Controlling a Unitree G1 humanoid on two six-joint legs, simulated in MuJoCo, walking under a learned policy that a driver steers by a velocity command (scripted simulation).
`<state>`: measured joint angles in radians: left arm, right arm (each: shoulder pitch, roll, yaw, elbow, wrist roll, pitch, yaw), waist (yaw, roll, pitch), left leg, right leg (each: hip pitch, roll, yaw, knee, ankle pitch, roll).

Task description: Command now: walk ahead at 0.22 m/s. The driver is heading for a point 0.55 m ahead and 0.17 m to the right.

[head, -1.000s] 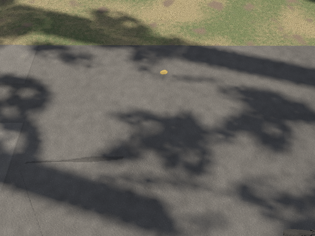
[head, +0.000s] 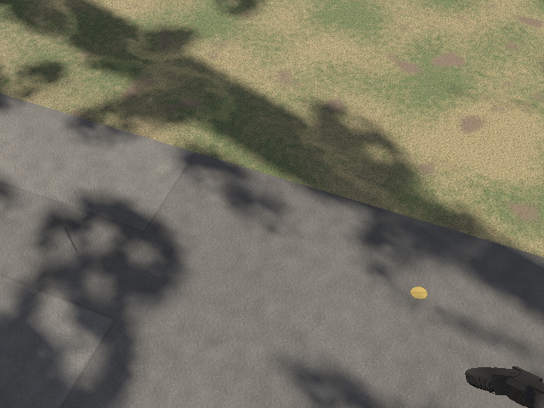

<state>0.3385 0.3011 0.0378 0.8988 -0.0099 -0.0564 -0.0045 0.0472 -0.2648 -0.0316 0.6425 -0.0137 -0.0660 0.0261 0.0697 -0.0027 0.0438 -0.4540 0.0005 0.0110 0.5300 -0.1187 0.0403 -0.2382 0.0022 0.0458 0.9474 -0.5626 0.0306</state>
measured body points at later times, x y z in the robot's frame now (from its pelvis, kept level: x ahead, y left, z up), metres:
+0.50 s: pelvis +0.09 -0.04 +0.01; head +0.12 -0.07 +0.45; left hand +0.28 +0.22 -0.08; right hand +0.17 -0.34 -0.12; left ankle +0.09 +0.10 -0.68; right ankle +0.08 -0.13 -0.73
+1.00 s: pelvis +0.27 -0.05 +0.01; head +0.29 -0.05 +0.46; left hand +0.47 +0.16 -0.11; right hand +0.26 -0.36 -0.09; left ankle +0.33 +0.04 -0.73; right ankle +0.14 -0.14 -0.65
